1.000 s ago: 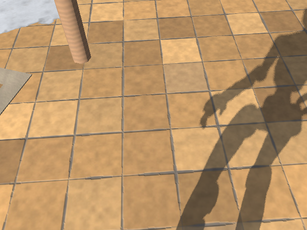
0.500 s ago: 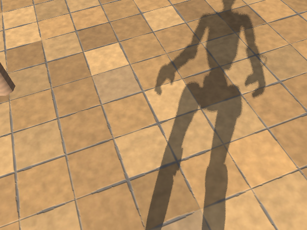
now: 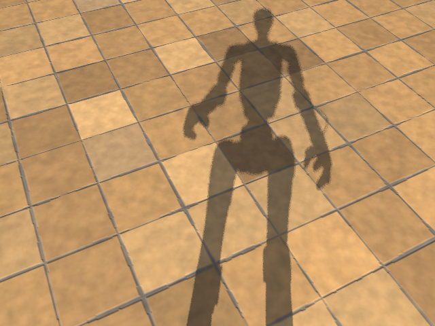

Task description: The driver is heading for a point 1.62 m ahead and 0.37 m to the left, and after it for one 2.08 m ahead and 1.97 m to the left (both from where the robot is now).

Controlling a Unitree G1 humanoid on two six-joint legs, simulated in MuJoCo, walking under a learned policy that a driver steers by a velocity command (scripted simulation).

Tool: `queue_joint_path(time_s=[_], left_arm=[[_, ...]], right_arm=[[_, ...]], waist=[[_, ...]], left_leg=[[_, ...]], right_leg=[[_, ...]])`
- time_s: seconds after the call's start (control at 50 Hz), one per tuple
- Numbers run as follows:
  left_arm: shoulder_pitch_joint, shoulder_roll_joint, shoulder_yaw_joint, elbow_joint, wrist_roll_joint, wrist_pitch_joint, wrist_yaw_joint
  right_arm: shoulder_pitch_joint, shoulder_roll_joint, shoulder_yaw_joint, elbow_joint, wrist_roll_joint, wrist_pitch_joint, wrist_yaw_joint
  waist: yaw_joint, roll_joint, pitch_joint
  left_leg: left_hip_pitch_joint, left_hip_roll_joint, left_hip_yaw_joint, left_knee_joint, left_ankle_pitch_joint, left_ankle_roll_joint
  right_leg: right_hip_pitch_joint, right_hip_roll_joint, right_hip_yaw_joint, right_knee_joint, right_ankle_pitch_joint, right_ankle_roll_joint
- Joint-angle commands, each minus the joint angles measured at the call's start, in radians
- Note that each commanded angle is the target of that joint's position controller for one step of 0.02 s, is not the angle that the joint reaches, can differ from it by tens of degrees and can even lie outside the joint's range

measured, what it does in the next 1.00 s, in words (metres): walks ahead, turning left: right foot, then left foot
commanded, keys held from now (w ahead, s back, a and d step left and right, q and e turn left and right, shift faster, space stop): w+q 0.74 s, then w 0.12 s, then w+e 0.14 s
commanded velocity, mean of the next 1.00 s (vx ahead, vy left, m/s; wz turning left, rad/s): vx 0.47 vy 0.00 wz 0.44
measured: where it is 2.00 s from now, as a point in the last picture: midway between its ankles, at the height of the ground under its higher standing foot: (123, 199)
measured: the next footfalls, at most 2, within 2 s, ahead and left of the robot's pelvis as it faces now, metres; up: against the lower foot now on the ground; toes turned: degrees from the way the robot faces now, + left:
right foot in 0.02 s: +0.06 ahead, -0.12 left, +0.00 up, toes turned +3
left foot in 0.48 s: +0.36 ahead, +0.18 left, +0.00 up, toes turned +18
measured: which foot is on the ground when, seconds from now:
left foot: down 0.00-0.02, up 0.04-0.46, down 0.48-1.00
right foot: up 0.00-0.00, down 0.02-0.46, up 0.48-0.96, down 0.98-1.00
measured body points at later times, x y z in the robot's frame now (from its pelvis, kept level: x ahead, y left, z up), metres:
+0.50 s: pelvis +0.22 +0.06 -0.04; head +0.27 +0.08 +0.41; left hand +0.13 +0.34 -0.16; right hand +0.52 -0.10 -0.10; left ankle +0.32 +0.17 -0.75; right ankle +0.03 -0.13 -0.71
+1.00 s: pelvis +0.52 +0.14 -0.02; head +0.54 +0.16 +0.43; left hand +0.60 +0.46 -0.09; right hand +0.69 -0.10 -0.14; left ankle +0.32 +0.17 -0.73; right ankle +0.66 +0.10 -0.75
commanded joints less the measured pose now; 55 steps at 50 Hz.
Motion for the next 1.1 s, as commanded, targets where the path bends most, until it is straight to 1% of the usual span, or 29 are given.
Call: queue_joint_path(time_s=[0.02, 0.04, 0.06, 0.08, 0.14, 0.26, 0.36, 0.42, 0.46, 0.48, 0.5, 0.52, 0.54, 0.56, 0.58, 0.6, 0.66, 0.72, 0.8, 0.86, 0.92, 0.96, 0.98, 1.0, 1.02, 1.04, 1.06, 1.08, 1.1], left_arm=[[0.198, 0.131, 0.052, -0.028, 0.000, -0.023, 0.024], [0.284, 0.242, 0.077, -0.009, 0.028, -0.013, 0.025], [0.282, 0.229, 0.080, 0.007, 0.036, -0.016, 0.016], [0.241, 0.160, 0.058, 0.005, 0.028, -0.023, 0.016], [0.168, 0.088, 0.036, 0.010, 0.025, -0.030, 0.017], [0.160, 0.109, 0.043, 0.048, 0.028, -0.035, 0.020], [0.202, 0.162, 0.056, 0.097, 0.006, -0.022, 0.026], [0.206, 0.205, 0.066, 0.109, 0.001, -0.003, 0.033], [0.198, 0.213, 0.064, 0.099, -0.003, 0.011, 0.042], [0.224, 0.164, 0.043, 0.076, 0.018, 0.003, 0.044], [0.344, 0.024, -0.005, 0.017, 0.039, -0.024, 0.024], [0.199, 0.136, 0.014, 0.004, 0.003, -0.057, 0.013], [0.103, 0.165, 0.022, -0.030, -0.029, -0.069, 0.011], [0.091, 0.148, 0.015, -0.033, -0.014, -0.076, 0.019], [0.096, 0.146, 0.018, -0.022, 0.013, -0.075, 0.026], [0.123, 0.152, 0.023, -0.015, 0.022, -0.063, 0.025], [0.137, 0.124, 0.017, -0.006, 0.040, -0.030, 0.025], [0.019, 0.089, 0.004, -0.042, 0.048, -0.025, 0.027], [-0.133, 0.054, -0.014, -0.065, 0.031, -0.043, 0.005], [-0.190, 0.080, -0.007, -0.083, 0.020, -0.055, -0.014], [-0.162, 0.108, 0.005, -0.082, 0.015, -0.057, -0.022], [-0.016, 0.143, 0.027, -0.044, 0.018, -0.058, -0.016], [0.139, 0.184, 0.040, -0.020, 0.026, -0.059, -0.013], [0.255, 0.271, 0.066, 0.002, 0.036, -0.052, -0.015], [0.285, 0.213, 0.054, 0.024, 0.004, -0.045, -0.027], [0.231, 0.151, 0.035, 0.013, -0.009, -0.039, -0.024], [0.179, 0.135, 0.029, -0.003, 0.006, -0.029, -0.020], [0.148, 0.125, 0.024, -0.005, 0.014, -0.021, -0.019], [0.134, 0.112, 0.018, -0.011, 0.021, -0.022, -0.016]], right_arm=[[-0.134, -0.071, -0.011, -0.109, -0.008, -0.026, 0.005], [-0.136, -0.005, 0.009, -0.164, 0.004, -0.042, 0.003], [-0.152, -0.097, -0.015, -0.173, 0.018, -0.051, -0.002], [-0.142, -0.140, -0.031, -0.156, 0.022, -0.052, 0.002], [-0.141, -0.106, -0.031, -0.131, 0.008, -0.043, 0.019], [-0.246, -0.044, -0.006, -0.181, -0.003, -0.039, 0.047], [-0.384, -0.038, 0.006, -0.237, 0.000, -0.045, 0.082], [-0.346, -0.095, -0.020, -0.250, -0.001, -0.038, 0.089], [-0.078, -0.186, -0.073, -0.191, 0.005, -0.025, 0.073], [0.064, -0.250, -0.098, -0.163, 0.009, -0.008, 0.050], [0.007, -0.353, -0.103, -0.183, 0.005, -0.021, 0.048], [0.041, -0.255, -0.081, -0.206, 0.000, -0.031, 0.050], [0.001, -0.215, -0.067, -0.185, -0.009, -0.043, 0.052], [-0.063, -0.198, -0.060, -0.189, -0.006, -0.050, 0.051], [-0.127, -0.174, -0.053, -0.200, -0.011, -0.052, 0.049], [-0.164, -0.158, -0.046, -0.213, -0.028, -0.054, 0.045], [-0.174, -0.154, -0.045, -0.194, -0.019, -0.062, 0.035], [-0.134, -0.175, -0.049, -0.163, -0.014, -0.060, 0.018], [-0.063, -0.174, -0.045, -0.122, -0.005, -0.050, 0.008], [-0.006, -0.171, -0.040, -0.087, -0.002, -0.046, 0.007], [0.003, -0.182, -0.043, -0.067, -0.011, -0.035, 0.007], [-0.021, -0.171, -0.037, -0.066, -0.014, -0.030, 0.008], [-0.027, -0.144, -0.022, -0.083, -0.029, -0.030, 0.005], [0.084, -0.095, -0.005, -0.094, -0.021, -0.045, 0.005], [0.078, -0.106, 0.001, -0.100, -0.026, -0.060, 0.010], [-0.028, -0.174, -0.015, -0.121, -0.008, -0.071, 0.017], [-0.120, -0.167, -0.011, -0.142, -0.004, -0.081, 0.021], [-0.170, -0.151, -0.010, -0.157, -0.020, -0.091, 0.024], [-0.168, -0.143, -0.014, -0.159, -0.035, -0.094, 0.024]], waist=[[0.173, 0.081, -0.087], [0.181, -0.195, -0.140], [0.179, -0.196, -0.052], [0.151, -0.161, 0.027], [0.113, -0.118, 0.095], [0.114, -0.073, 0.103], [0.141, -0.055, 0.132], [0.081, -0.095, 0.046], [-0.074, -0.086, -0.116], [-0.121, 0.027, -0.205], [0.031, 0.280, -0.351], [-0.071, 0.142, -0.412], [-0.064, 0.108, -0.234], [-0.011, 0.018, -0.133], [0.034, 0.005, -0.078], [0.072, 0.035, -0.063], [0.099, 0.046, -0.032], [0.065, 0.047, 0.010], [-0.011, 0.074, 0.011], [-0.034, 0.090, 0.027], [-0.014, 0.126, 0.029], [0.069, 0.116, -0.050], [0.136, 0.073, -0.193], [0.129, -0.156, -0.349], [0.132, -0.267, -0.344], [0.145, -0.157, -0.188], [0.142, -0.060, -0.087], [0.121, 0.000, -0.001], [0.093, -0.008, 0.010]], left_leg=[[-0.344, 0.063, -0.145, 0.083, -0.184, 0.086], [-0.541, -0.036, 0.020, 0.366, -0.265, 0.031], [-0.642, 0.025, 0.021, 0.569, -0.300, 0.021], [-0.690, 0.053, 0.001, 0.664, -0.220, 0.031], [-0.704, 0.098, 0.016, 0.718, -0.025, 0.025], [-0.636, 0.110, 0.091, 0.525, 0.204, -0.022], [-0.515, 0.085, 0.188, 0.280, 0.269, 0.030], [-0.368, -0.003, 0.260, 0.242, 0.158, 0.100], [0.025, -0.078, 0.270, 0.190, 0.174, 0.168], [0.335, 0.041, 0.062, 0.188, 0.156, 0.216], [0.614, 0.318, -0.565, 0.058, -0.095, 0.419], [0.603, 0.335, -0.691, -0.090, -0.217, 0.401], [0.473, 0.308, -0.544, -0.121, -0.144, 0.349], [0.304, 0.267, -0.430, -0.122, -0.020, 0.323], [0.165, 0.225, -0.334, -0.125, 0.111, 0.306], [0.070, 0.199, -0.278, -0.144, 0.200, 0.303], [-0.071, 0.165, -0.186, -0.185, 0.337, 0.314], [-0.123, 0.115, -0.116, -0.185, 0.361, 0.285], [-0.118, 0.087, -0.079, -0.163, 0.247, 0.227], [-0.007, 0.141, -0.142, -0.106, 0.226, 0.223], [0.131, 0.208, -0.176, -0.050, 0.357, 0.205], [0.160, 0.159, -0.107, 0.124, 0.681, 0.170], [0.060, 0.115, -0.052, 0.349, 0.647, 0.139], [-0.290, -0.036, 0.049, 0.725, 0.309, 0.048], [-0.503, -0.077, 0.032, 0.864, -0.245, 0.022], [-0.604, -0.010, 0.006, 0.916, -0.205, 0.028], [-0.612, 0.026, 0.032, 0.890, -0.135, 0.034], [-0.607, 0.052, 0.049, 0.810, -0.087, 0.032], [-0.559, 0.078, 0.049, 0.736, -0.044, 0.026]], right_leg=[[0.464, -0.138, 0.103, -0.102, 0.019, -0.056], [0.547, -0.355, 0.429, -0.197, -0.285, -0.168], [0.451, -0.440, 0.589, -0.260, -0.435, -0.245], [0.409, -0.400, 0.526, -0.269, -0.433, -0.236], [0.339, -0.303, 0.256, -0.300, -0.089, -0.184], [0.249, -0.248, -0.027, -0.331, 0.256, -0.182], [0.268, -0.272, -0.142, -0.320, 0.359, -0.155], [0.357, -0.286, -0.199, -0.140, 0.856, -0.125], [0.249, -0.249, -0.240, 0.229, 0.979, -0.083], [-0.010, -0.204, -0.226, 0.540, 0.547, -0.044], [-0.396, 0.000, -0.093, 0.900, -0.355, 0.006], [-0.478, -0.010, 0.091, 0.968, -0.322, -0.009], [-0.541, -0.047, 0.075, 0.933, -0.219, -0.025], [-0.504, -0.091, 0.067, 0.847, -0.132, -0.030], [-0.439, -0.117, 0.064, 0.772, -0.093, -0.022], [-0.369, -0.138, 0.073, 0.744, -0.064, -0.017], [-0.317, -0.140, 0.041, 0.644, -0.023, 0.025], [-0.339, -0.114, 0.022, 0.457, 0.151, 0.056], [-0.233, -0.053, -0.004, 0.161, 0.393, 0.050], [-0.251, -0.046, 0.015, 0.074, 0.371, 0.019], [-0.262, -0.042, -0.001, 0.042, 0.225, -0.038], [-0.065, -0.001, -0.049, -0.010, 0.205, -0.103], [0.195, -0.099, 0.059, 0.040, 0.287, -0.172], [0.572, -0.299, 0.464, 0.015, 0.162, -0.344], [0.648, -0.369, 0.753, -0.143, -0.033, -0.381], [0.551, -0.349, 0.685, -0.168, -0.160, -0.333], [0.420, -0.307, 0.570, -0.186, -0.119, -0.304], [0.300, -0.264, 0.488, -0.210, -0.017, -0.293], [0.239, -0.230, 0.435, -0.226, 0.081, -0.281]])
Keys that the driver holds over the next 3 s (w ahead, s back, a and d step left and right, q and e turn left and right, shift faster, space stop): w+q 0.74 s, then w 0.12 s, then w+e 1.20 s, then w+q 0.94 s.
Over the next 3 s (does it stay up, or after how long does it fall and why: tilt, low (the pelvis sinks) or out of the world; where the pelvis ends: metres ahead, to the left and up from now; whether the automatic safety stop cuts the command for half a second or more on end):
stays up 1.61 0.29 -0.02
